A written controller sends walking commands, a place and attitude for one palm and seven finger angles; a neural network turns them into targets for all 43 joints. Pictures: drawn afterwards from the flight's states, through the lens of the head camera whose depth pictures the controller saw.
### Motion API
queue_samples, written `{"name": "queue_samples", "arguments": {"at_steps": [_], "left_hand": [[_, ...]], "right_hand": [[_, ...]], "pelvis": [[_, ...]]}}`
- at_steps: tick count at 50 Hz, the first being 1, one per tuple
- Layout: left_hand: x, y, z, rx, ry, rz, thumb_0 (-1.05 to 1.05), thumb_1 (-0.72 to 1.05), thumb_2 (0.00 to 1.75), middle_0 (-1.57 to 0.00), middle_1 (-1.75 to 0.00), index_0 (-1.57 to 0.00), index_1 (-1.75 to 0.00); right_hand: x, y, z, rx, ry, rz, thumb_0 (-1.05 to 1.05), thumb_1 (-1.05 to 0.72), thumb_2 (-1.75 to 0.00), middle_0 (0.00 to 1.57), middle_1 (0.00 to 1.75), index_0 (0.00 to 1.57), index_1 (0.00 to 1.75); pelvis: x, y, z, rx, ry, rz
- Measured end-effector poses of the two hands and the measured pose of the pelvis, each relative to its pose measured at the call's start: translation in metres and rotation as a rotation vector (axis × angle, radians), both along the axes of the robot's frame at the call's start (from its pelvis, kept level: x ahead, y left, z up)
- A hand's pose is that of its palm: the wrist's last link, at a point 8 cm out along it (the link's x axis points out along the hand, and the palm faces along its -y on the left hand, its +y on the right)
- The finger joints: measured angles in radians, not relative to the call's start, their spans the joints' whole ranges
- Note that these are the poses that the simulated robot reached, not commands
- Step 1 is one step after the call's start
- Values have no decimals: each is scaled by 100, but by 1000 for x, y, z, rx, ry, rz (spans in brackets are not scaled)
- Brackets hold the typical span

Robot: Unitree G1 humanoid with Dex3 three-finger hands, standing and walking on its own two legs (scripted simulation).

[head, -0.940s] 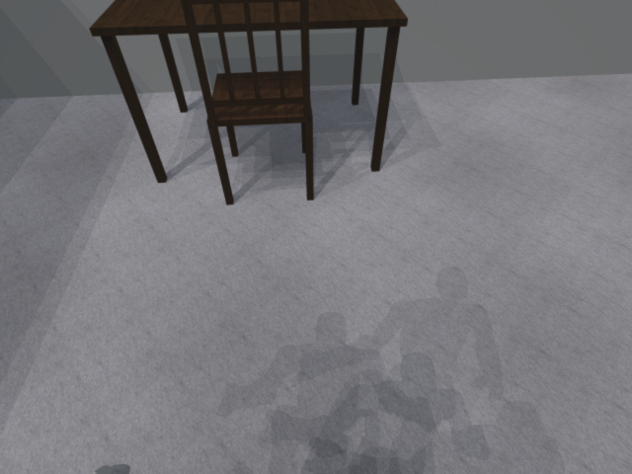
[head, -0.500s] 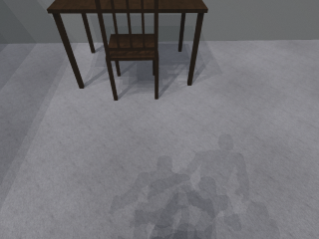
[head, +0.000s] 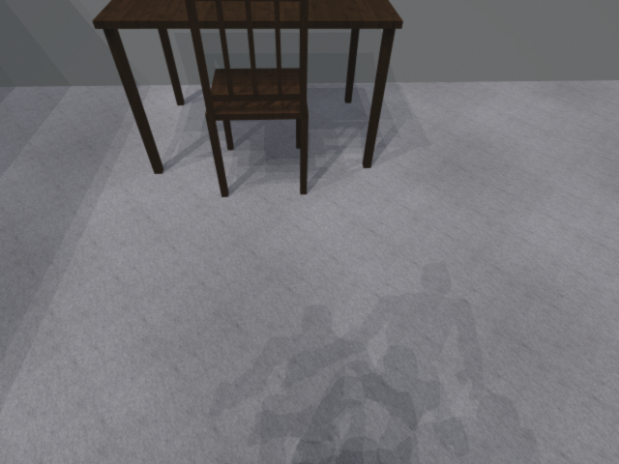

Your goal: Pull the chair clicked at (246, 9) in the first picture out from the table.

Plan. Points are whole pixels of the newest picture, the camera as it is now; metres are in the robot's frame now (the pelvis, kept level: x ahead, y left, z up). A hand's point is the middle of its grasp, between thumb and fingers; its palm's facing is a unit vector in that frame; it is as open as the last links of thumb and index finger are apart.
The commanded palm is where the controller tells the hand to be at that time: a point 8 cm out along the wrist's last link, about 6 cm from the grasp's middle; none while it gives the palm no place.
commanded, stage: look at it before walking up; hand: left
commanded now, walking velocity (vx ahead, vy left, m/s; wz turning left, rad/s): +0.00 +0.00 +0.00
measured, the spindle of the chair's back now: (251, 50) +1.44 +0.30 -0.08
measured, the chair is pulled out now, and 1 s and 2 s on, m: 0.00 0.00 0.00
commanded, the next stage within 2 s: walk to a spot facing it in 0.50 s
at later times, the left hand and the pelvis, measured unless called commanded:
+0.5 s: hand out of the picture +0.06 +0.25 -0.16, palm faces -0.02 -0.95 -0.32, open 7.4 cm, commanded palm none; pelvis +0.00 +0.00 +0.00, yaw +0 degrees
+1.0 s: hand out of the picture +0.01 +0.20 -0.20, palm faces +0.02 -0.99 -0.13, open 7.4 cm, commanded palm none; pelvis +0.07 +0.03 -0.02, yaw -2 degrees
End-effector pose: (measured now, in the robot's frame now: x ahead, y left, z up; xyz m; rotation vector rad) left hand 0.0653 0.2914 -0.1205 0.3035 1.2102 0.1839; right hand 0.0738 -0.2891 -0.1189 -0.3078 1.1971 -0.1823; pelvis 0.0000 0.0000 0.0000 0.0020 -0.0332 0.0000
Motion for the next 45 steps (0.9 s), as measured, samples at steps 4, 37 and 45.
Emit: {"name": "queue_samples", "arguments": {"at_steps": [4,37,45], "left_hand": [[0,0,0,-4,0,-3,0,91,90,-20,-30,-20,-30],[-18,-9,-10,-29,52,21,0,91,90,-20,-30,-20,-30],[-53,-37,-40,-151,170,106,0,91,90,-20,-30,-20,-30]], "right_hand": [[0,2,0,1,-1,0,1,-90,-89,21,30,20,30],[-10,16,-8,28,34,-12,1,-90,-89,20,30,20,30],[-31,53,-29,85,157,-50,1,-90,-89,20,30,20,29]], "pelvis": [[0,1,0,0,1,-1],[8,4,-2,-2,3,-8],[42,14,-14,-35,22,15]]}}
